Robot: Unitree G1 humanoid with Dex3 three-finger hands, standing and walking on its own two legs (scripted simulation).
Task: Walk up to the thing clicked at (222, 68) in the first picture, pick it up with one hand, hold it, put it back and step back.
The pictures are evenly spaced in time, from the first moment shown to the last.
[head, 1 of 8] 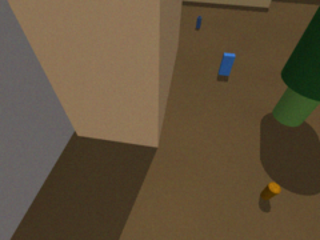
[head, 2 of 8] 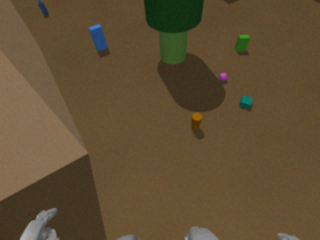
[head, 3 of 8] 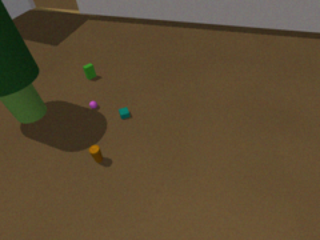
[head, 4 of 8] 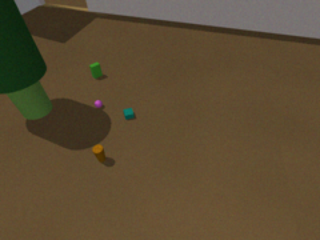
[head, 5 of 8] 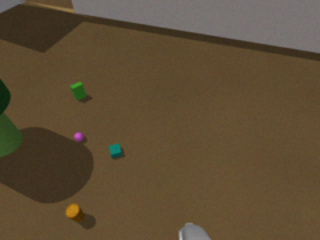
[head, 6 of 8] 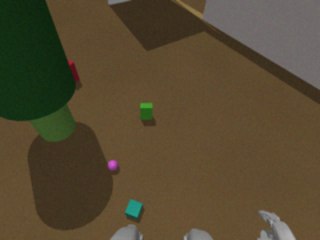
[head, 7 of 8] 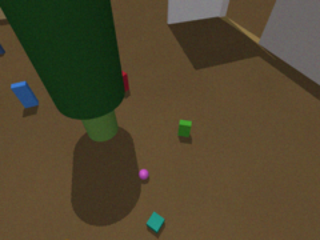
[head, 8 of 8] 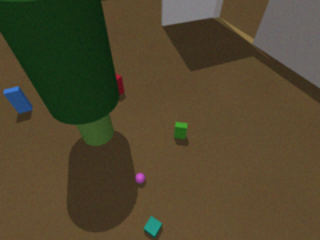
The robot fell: no
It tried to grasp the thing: no
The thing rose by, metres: 0.00
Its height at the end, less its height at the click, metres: +0.00
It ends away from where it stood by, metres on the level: 0.00
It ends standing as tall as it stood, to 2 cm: yes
